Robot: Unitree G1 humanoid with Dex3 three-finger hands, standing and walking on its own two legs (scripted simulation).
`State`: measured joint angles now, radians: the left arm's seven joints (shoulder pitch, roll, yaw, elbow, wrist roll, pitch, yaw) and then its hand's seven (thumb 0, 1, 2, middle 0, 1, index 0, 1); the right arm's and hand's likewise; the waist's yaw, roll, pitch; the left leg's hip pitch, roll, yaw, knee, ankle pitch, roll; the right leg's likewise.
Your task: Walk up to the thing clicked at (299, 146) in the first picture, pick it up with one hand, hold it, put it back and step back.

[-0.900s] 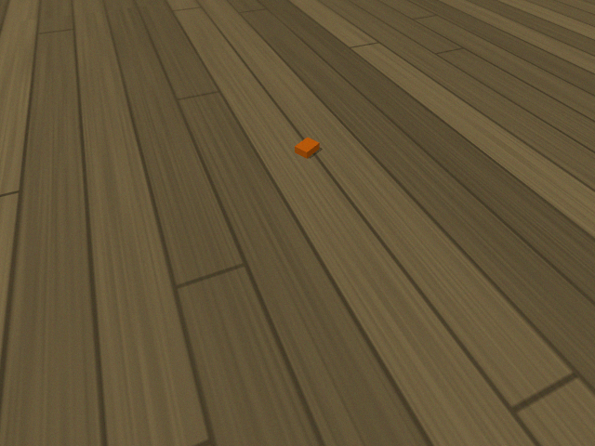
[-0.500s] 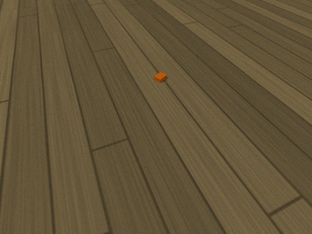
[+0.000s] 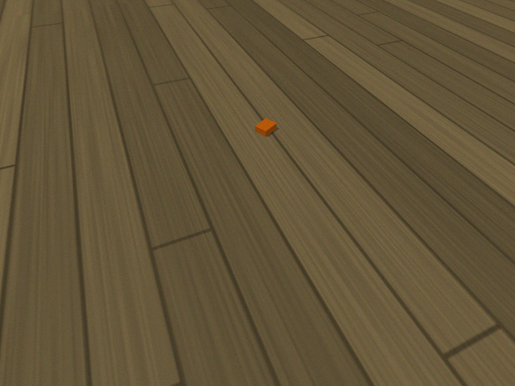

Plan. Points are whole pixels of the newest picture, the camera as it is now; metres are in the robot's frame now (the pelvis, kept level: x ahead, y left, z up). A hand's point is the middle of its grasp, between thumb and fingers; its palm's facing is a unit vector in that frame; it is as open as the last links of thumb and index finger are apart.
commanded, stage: stand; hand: left
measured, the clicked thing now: (265, 127) +1.77 -0.05 -0.76
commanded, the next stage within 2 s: walk up in 0.22 s
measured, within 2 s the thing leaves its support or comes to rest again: neither
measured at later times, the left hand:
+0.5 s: hand out of the picture +0.08 +0.32 -0.15, palm faces +0.27 -0.90 -0.34, open 7.4 cm
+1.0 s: hand (104, 347) +0.24 +0.30 -0.17, palm faces +0.39 -0.87 -0.31, open 7.4 cm
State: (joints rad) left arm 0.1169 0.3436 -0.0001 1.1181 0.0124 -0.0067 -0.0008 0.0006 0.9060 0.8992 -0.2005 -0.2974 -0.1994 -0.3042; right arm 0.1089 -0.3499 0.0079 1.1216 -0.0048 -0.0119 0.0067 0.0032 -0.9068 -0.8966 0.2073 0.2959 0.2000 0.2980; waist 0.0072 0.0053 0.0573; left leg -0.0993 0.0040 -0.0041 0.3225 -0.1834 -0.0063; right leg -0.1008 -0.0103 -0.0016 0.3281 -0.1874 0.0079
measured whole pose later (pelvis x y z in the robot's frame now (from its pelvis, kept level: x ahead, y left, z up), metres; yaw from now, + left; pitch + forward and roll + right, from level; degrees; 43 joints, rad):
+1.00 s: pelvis +0.29 +0.00 -0.02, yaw +25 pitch -1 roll +3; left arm 0.19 0.50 0.12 0.90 0.06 0.07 -0.16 0.01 0.91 0.90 -0.20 -0.30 -0.20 -0.30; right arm 0.40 -0.41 -0.04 0.91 -0.01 -0.13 -0.01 0.00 -0.90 -0.90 0.22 0.30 0.21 0.30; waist 0.03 -0.14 0.02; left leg -0.08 0.02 -0.10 0.48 -0.39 -0.05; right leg -0.55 -0.15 0.06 0.76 -0.22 0.03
